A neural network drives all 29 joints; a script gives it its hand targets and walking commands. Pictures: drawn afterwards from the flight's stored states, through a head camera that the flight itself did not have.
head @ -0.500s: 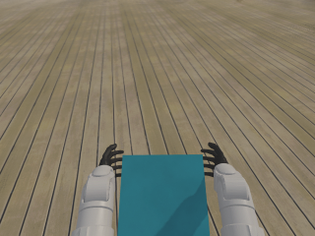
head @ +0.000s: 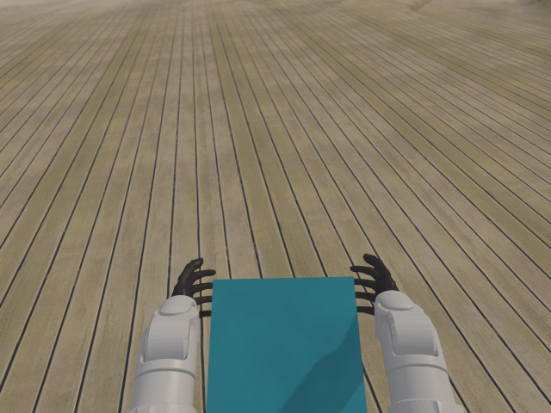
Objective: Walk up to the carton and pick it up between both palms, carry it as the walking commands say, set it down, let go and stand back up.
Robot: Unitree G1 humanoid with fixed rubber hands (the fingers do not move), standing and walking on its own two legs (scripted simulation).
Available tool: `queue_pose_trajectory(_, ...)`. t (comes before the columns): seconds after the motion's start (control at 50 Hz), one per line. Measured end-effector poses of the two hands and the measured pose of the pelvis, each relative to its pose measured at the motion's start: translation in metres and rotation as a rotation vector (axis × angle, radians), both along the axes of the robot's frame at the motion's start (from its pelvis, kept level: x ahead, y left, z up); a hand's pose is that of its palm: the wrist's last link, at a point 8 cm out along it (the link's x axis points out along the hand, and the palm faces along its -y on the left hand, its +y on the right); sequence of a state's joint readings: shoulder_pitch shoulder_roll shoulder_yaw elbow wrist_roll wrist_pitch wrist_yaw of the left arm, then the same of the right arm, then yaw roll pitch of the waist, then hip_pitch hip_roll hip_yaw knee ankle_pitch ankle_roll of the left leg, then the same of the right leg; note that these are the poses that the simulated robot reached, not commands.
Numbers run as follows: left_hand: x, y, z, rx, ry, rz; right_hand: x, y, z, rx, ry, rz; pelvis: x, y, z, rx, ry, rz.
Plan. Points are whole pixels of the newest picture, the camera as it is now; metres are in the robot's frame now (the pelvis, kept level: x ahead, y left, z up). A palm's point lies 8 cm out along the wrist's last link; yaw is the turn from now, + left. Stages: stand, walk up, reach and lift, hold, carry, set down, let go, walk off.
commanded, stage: hold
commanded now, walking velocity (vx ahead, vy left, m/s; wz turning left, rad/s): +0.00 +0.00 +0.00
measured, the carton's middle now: (285, 356) +0.26 +0.00 -0.07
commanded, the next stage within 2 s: carry in 0.34 s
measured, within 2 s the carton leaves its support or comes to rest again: neither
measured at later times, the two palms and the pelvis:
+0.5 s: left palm (179, 301) +0.29 +0.16 +0.05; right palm (376, 297) +0.29 -0.14 +0.05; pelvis +0.00 +0.02 -0.01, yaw +0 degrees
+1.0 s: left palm (134, 313) +0.26 +0.21 +0.06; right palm (335, 311) +0.26 -0.07 +0.07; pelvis -0.03 +0.08 -0.02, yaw -3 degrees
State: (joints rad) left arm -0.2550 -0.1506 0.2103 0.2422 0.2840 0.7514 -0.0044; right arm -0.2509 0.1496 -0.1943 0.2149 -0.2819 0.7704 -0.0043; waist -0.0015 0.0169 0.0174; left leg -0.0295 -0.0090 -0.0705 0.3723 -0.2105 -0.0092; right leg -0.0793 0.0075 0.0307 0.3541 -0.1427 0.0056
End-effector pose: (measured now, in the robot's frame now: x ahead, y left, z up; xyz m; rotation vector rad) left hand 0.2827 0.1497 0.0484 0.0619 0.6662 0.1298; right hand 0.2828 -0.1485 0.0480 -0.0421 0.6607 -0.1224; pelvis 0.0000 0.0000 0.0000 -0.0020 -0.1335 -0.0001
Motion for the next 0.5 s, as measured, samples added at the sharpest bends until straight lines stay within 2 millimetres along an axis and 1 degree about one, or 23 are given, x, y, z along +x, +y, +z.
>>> queue_pose_trajectory(0.32,0.000,0.001,0.000,0.002,0.002,0.000,0.000,0.001,0.000,-0.003,-0.001,0.002,0.000,0.001,0.000,0.000,0.002,-0.002)
queue_pose_trajectory(0.42,0.005,0.001,0.000,0.011,-0.016,0.001,0.005,0.004,-0.001,-0.005,-0.021,-0.025,0.000,0.006,-0.008,-0.001,0.095,0.002)
queue_pose_trajectory(0.5,0.007,0.007,0.004,-0.001,-0.034,0.015,0.006,0.013,0.004,-0.002,-0.043,-0.067,-0.002,0.016,-0.014,0.002,0.139,-0.004)
